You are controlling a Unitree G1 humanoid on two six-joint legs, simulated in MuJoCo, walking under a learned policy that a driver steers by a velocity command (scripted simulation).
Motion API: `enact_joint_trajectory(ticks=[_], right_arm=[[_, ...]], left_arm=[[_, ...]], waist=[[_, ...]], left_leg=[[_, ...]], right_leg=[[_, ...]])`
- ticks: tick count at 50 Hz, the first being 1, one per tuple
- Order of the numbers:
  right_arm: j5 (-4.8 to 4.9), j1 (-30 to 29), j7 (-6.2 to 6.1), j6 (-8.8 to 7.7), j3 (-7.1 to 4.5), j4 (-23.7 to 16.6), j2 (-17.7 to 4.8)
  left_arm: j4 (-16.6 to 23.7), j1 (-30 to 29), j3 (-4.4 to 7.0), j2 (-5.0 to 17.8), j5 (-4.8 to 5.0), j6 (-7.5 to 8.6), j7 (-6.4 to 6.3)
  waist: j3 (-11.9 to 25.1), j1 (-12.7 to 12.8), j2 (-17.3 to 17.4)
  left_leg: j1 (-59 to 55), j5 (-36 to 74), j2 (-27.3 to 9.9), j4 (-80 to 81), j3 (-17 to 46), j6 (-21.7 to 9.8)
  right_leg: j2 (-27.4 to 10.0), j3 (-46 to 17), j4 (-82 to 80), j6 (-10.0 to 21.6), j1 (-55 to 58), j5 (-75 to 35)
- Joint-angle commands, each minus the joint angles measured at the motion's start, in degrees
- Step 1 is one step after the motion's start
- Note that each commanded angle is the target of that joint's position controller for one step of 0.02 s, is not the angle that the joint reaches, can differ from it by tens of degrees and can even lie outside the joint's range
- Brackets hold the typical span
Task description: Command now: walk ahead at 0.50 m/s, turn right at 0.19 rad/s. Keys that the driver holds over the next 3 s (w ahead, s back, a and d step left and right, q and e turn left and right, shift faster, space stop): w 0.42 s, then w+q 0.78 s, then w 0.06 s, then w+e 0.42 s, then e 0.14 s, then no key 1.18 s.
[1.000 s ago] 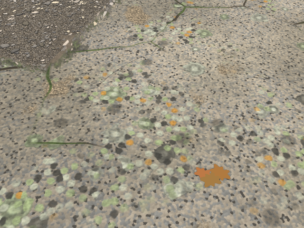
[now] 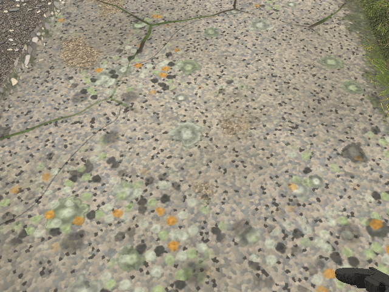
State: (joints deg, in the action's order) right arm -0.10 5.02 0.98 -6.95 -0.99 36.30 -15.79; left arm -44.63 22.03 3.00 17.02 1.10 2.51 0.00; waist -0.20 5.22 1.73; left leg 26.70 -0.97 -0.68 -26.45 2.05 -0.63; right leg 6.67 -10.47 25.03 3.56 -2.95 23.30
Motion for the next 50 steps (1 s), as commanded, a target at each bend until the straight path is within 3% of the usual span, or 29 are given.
enact_joint_trajectory(ticks=[1,2,3,4,5,6,7,10,12,15,19,22,24,25,26,27,28,29,30,31,32,34,38,42,46,48,50], right_arm=[[-0.83,15.2,-0.88,-1.24,-4.61,-1.9,-12.6],[-0.75,20.7,-0.4,-0.41,-6.0,1.0,-16.0],[0.66,21.5,0.05,-0.09,-4.71,1.1,-10.5],[0.75,18.4,-0.1,0.25,-3.9,0.9,-7.9],[0.17,15.2,-0.15,0.65,-3.51,0.3,-7.3],[-0.07,13.3,-0.03,0.81,-3.24,0.5,-6.6],[-0.49,12.3,-0.02,0.65,-2.93,0.6,-6.0],[0.34,12.2,0.21,0.27,-3.04,1.7,-6.2],[0.56,12.8,-0.03,0.4,-3.5,2.7,-7.9],[0.76,14.1,-0.46,1.07,-3.72,4.1,-8.9],[1.29,18.1,-0.73,1.83,-3.96,6.7,-10.1],[1.64,19.2,-1.07,2.68,-4.24,8.1,-10.5],[1.64,18.3,-1.4,3.36,-4.55,8.3,-11.5],[1.52,17.5,-1.5,3.62,-4.34,8.2,-11.3],[0.76,17.1,-1.54,3.57,-3.37,7.2,-9.1],[0.0,21.9,-1.45,2.87,-1.46,5.3,-3.0],[1.41,24.5,-1.38,2.07,-1.36,6.2,-3.5],[2.86,19.9,-1.27,1.95,-3.01,5.8,-8.9],[2.81,16.0,-1.27,2.06,-3.23,4.8,-9.3],[2.14,14.1,-1.4,2.46,-3.31,4.6,-8.5],[1.7,14.3,-1.5,3.21,-3.63,4.9,-7.8],[1.81,16.4,-1.37,4.59,-3.39,5.7,-5.3],[1.37,12.6,-1.53,5.31,-3.52,3.9,-4.4],[1.36,5.8,0.01,4.52,-2.83,1.7,-2.8],[1.42,-1.7,1.52,4.47,-2.27,-2.0,-2.1],[1.45,-3.5,2.2,4.54,-2.39,-3.8,-2.5],[1.4,-2.2,2.55,4.82,-3.13,-4.7,-3.9]], left_arm=[[4.1,-1.7,0.44,4.9,-1.31,0.49,0.02],[4.1,5.7,-0.57,1.4,0.03,1.34,0.06],[3.7,4.0,0.01,5.8,0.53,1.75,0.02],[4.7,-1.9,0.84,8.4,1.07,1.88,0.11],[5.7,-5.7,0.55,7.5,0.55,2.0,0.13],[6.4,-7.9,0.63,6.7,-0.33,2.16,0.29],[6.4,-7.5,0.74,6.0,-0.59,2.07,0.43],[5.7,-6.3,0.15,3.3,-0.67,1.35,0.57],[6.9,-10.0,-0.31,2.3,-1.1,1.38,0.53],[7.9,-15.5,-0.82,1.2,-1.01,1.99,0.98],[9.7,-22.3,-0.76,1.6,-0.3,2.68,1.88],[11.0,-24.6,-0.24,2.9,-0.18,3.1,2.59],[10.4,-20.9,0.66,4.6,-0.38,3.52,2.58],[8.5,-14.3,1.79,6.5,-0.54,3.6,2.17],[6.5,-5.0,3.03,9.5,-1.09,3.55,1.51],[5.7,2.2,4.34,15.2,-2.22,3.13,0.91],[5.0,3.7,3.7,12.5,-1.67,2.65,1.12],[5.0,0.5,2.55,8.7,-1.03,2.56,1.05],[5.1,-3.1,1.89,6.6,-0.79,2.55,1.0],[4.9,-6.8,1.34,4.9,-1.03,2.73,1.18],[4.8,-9.2,1.0,3.4,-1.45,3.17,1.3],[4.0,-11.1,1.36,3.3,-1.87,4.11,1.34],[1.6,-10.5,2.15,5.0,-2.04,4.94,0.75],[0.2,-9.1,2.51,6.9,-1.69,4.16,-0.03],[-1.9,-4.8,3.13,8.8,-0.82,2.62,-0.3],[-2.5,-3.8,3.41,9.5,-0.26,1.61,-0.35],[-2.4,-4.7,3.82,11.0,0.1,0.81,-0.68]], waist=[[14.1,-10.6,-2.3],[20.4,-8.7,14.9],[17.0,-9.9,11.2],[8.7,-10.5,5.7],[4.4,-9.3,1.0],[0.5,-8.2,-0.4],[0.2,-6.7,1.3],[0.2,-5.3,3.7],[-0.9,-5.9,2.8],[-1.5,-7.7,2.5],[-2.7,-10.0,2.7],[-3.5,-9.2,2.8],[-1.6,-6.2,3.3],[2.4,-2.5,2.6],[9.8,1.6,0.9],[19.2,1.4,-11.3],[23.8,1.2,-18.0],[13.9,1.4,-11.6],[7.8,0.0,-9.1],[3.7,-1.9,-7.0],[1.6,-3.7,-8.1],[0.5,-5.6,-8.3],[-1.9,-5.8,-5.3],[-3.5,-3.3,-4.0],[-6.0,-0.3,-2.8],[-6.1,-0.4,-3.3],[-3.5,-2.5,-5.2]], left_leg=[[-28.7,0.7,-10.1,-0.3,9.3,-8.1],[-47.5,-11.1,-20.5,3.4,33.0,-16.9],[-46.8,-21.4,-21.8,7.9,40.0,-15.9],[-40.3,-21.7,-19.9,9.0,32.6,-13.7],[-33.6,-16.2,-17.4,10.3,26.3,-12.7],[-28.5,-10.2,-15.2,12.1,22.4,-12.7],[-25.4,-6.0,-13.5,13.4,19.2,-12.1],[-21.2,1.9,-11.3,16.2,13.0,-12.8],[-20.4,5.1,-11.3,17.7,10.3,-13.3],[-20.1,5.7,-9.5,18.4,5.7,-11.7],[-21.8,3.7,-10.6,17.7,4.6,-10.7],[-26.4,5.6,-13.2,15.0,6.3,-9.5],[-27.5,13.5,-13.1,10.0,7.0,-8.4],[-25.7,19.7,-10.7,2.7,5.3,-7.1],[-18.2,14.5,-7.7,-9.7,3.5,-5.2],[2.5,-10.1,0.3,-31.3,-0.7,-1.2],[12.1,-33.2,3.0,-42.4,4.9,-0.3],[16.6,-29.9,-0.3,-46.6,6.6,-0.5],[16.9,-24.9,-2.9,-45.6,4.8,-0.6],[14.9,-20.9,-4.6,-43.0,4.0,-0.3],[12.2,-17.8,-6.2,-40.7,4.3,-0.1],[8.1,-14.4,-7.0,-40.0,4.0,0.5],[12.6,-5.4,-7.1,-33.5,5.4,1.5],[11.6,4.3,-6.3,-20.0,1.6,0.9],[14.4,2.8,-5.7,-12.5,-1.7,-0.8],[14.7,-1.2,-4.8,-10.5,-3.4,-2.1],[9.5,-6.7,-1.7,-9.7,-6.6,-4.1]], right_leg=[[-9.5,-4.3,21.6,3.5,-9.0,-29.7],[-0.5,2.4,40.2,-0.9,-30.2,-0.7],[-2.8,-0.6,46.9,-1.2,-38.6,8.7],[-5.2,-0.3,49.0,-1.1,-41.5,4.1],[-7.7,2.6,47.4,-1.4,-40.7,-0.2],[-9.5,3.9,43.8,-1.8,-40.5,-3.1],[-11.1,4.3,41.3,-2.1,-37.9,-5.2],[-11.9,6.5,35.6,-3.7,-34.9,-7.0],[-12.4,7.3,29.1,-4.6,-36.1,-10.9],[-11.8,8.4,17.4,-4.8,-33.6,-20.9],[-9.9,9.3,8.7,-4.1,-29.9,-27.2],[-9.5,8.4,5.0,-2.0,-29.6,-23.0],[-7.9,9.4,2.7,-0.5,-23.0,-19.4],[-6.7,10.6,0.8,0.8,-13.2,-19.9],[-11.3,7.0,3.1,3.2,2.2,-21.4],[-26.3,-13.4,3.3,9.6,24.7,-18.6],[-31.3,-30.1,-4.8,13.8,26.8,-7.9],[-29.2,-23.6,-6.9,11.2,19.0,-2.4],[-27.1,-15.7,-8.4,9.2,11.2,-3.0],[-24.6,-10.3,-10.7,8.2,4.0,-6.7],[-22.5,-5.5,-12.8,7.3,-0.9,-10.5],[-21.3,0.5,-16.1,7.5,-6.3,-16.3],[-21.0,8.9,-18.0,7.8,-5.6,-25.4],[-19.9,15.7,-18.4,6.4,-2.9,-27.9],[-22.4,18.3,-16.8,6.0,4.6,-30.1],[-23.4,19.4,-14.1,5.2,8.6,-35.4],[-23.4,21.3,-7.9,3.9,10.5,-52.3]])
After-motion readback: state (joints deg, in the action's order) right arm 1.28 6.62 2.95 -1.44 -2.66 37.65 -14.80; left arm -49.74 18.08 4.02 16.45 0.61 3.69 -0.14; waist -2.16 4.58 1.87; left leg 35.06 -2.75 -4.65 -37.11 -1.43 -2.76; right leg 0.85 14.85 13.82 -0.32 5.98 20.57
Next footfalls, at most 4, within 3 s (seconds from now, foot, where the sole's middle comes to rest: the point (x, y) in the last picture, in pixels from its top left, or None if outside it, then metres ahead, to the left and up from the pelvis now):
0.52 right None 0.44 -0.13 -0.77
1.06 left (183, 231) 0.69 0.15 -0.77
1.60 right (215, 156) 1.05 0.05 -0.77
2.06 left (169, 125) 1.21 0.27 -0.77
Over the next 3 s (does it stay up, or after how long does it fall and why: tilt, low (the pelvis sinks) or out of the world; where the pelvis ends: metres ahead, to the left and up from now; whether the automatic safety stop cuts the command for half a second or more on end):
stays up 1.15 0.12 0.01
